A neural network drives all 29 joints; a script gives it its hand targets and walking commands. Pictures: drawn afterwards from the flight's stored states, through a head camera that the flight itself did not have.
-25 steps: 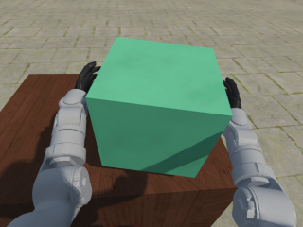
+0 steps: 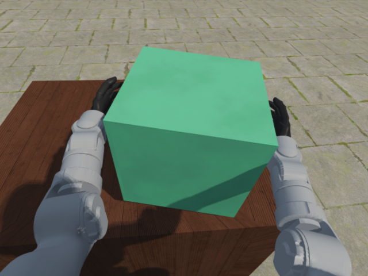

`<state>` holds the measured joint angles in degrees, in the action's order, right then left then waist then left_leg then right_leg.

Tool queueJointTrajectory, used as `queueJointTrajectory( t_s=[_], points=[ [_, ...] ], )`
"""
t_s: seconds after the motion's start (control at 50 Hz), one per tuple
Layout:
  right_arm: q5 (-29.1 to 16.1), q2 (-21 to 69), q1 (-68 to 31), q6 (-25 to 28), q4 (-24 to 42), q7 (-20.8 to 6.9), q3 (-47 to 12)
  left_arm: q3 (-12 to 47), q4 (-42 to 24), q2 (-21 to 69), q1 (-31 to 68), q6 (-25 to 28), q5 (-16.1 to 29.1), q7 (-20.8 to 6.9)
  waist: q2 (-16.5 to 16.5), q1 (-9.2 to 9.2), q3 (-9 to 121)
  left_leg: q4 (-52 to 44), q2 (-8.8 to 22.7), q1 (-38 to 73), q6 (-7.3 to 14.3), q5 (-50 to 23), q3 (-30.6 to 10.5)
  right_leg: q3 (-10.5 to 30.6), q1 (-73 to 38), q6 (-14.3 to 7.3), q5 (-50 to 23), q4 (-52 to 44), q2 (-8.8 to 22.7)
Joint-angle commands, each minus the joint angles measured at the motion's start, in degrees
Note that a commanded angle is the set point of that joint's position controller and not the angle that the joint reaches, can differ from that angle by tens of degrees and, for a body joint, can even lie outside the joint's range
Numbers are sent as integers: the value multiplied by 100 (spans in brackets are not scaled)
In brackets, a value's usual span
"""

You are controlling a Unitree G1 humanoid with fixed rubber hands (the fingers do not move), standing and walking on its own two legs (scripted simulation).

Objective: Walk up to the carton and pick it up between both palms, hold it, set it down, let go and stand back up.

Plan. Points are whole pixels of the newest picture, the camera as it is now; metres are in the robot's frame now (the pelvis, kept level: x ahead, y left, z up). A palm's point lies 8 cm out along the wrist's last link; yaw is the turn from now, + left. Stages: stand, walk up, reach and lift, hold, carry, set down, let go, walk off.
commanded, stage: set down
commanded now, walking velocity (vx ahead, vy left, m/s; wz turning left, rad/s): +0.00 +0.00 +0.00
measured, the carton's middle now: (189, 133) +0.46 -0.02 +0.07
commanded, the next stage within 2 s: none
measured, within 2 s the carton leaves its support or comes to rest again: rests again in 1.20 s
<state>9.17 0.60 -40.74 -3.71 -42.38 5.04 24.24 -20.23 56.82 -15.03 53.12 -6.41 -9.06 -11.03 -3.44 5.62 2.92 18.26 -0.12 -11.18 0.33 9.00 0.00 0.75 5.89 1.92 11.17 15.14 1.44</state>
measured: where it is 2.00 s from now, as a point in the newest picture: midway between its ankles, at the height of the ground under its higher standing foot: outside the picture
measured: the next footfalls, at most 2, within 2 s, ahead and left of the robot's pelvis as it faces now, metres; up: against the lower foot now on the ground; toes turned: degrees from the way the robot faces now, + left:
none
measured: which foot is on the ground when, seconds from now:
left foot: down 0.00-1.00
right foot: down 0.00-1.00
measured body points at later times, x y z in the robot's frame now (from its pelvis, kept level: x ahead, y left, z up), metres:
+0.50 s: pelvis +0.00 +0.00 +0.00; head +0.02 +0.02 +0.45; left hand +0.47 +0.17 +0.13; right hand +0.39 -0.22 +0.11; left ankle +0.00 +0.11 -0.75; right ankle -0.04 -0.14 -0.75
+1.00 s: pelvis -0.01 +0.00 +0.00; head +0.02 +0.03 +0.45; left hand +0.46 +0.18 +0.12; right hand +0.38 -0.21 +0.10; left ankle +0.00 +0.11 -0.75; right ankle -0.04 -0.14 -0.75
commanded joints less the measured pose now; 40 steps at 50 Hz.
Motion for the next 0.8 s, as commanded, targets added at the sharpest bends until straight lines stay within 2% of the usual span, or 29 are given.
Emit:
queueJointTrajectory(
  t_s=[0.0,0.16,0.46,0.56,0.78],
  points=[
    [-67,2525,-3917,493,994,-603,-1894,1239,-501,2906,3422,296,193,-608,716,60,2747,264,-124,1625,-350,-2519,396,-515,-430,150,-2609,216,-317],
    [16,2548,-3880,594,926,-609,-1833,1235,-267,2918,3424,457,185,-604,781,33,2895,408,-81,1645,-418,-2836,373,-541,-233,118,-2674,253,-323],
    [248,2814,-3765,787,827,-618,-1815,1059,173,2872,3460,888,150,-632,553,-53,3080,363,-140,1034,-289,-2405,432,-406,-505,209,-3182,469,-208],
    [346,2835,-3753,867,714,-641,-1697,1040,297,2864,3520,1032,138,-612,595,-64,3108,361,-115,1027,-292,-2342,435,-416,-397,197,-3021,472,-203],
    [617,2692,-3668,1022,356,-735,-1238,929,626,2819,3581,1274,21,-553,758,-64,2919,326,-10,1248,-353,-2225,443,-512,81,103,-2139,301,-245]
  ],
)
